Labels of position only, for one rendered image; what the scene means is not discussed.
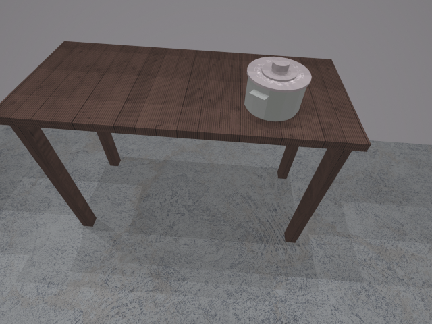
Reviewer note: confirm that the table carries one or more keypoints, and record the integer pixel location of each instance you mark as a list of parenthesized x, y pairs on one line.
[(178, 93)]

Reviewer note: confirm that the knob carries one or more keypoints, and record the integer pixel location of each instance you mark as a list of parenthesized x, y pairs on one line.
[(280, 64)]

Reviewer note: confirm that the lid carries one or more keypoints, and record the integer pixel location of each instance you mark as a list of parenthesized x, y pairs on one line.
[(260, 72)]

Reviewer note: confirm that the pot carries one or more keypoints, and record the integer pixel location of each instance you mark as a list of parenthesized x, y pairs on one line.
[(272, 106)]

